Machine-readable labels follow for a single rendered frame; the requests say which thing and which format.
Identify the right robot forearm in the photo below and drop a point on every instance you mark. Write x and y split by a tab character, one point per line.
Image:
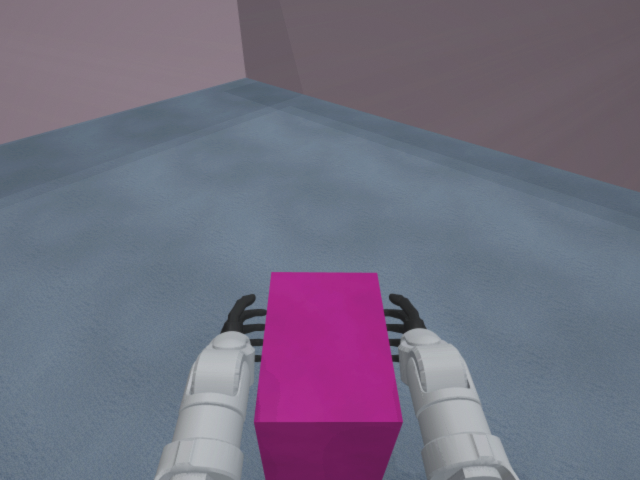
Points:
458	444

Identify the left robot forearm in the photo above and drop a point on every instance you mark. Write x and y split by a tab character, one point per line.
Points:
207	436

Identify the carton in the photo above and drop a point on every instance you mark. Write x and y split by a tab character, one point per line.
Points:
327	404

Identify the left robot hand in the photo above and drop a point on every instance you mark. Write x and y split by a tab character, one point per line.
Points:
238	315

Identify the right robot hand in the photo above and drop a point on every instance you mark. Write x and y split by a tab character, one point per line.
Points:
409	315

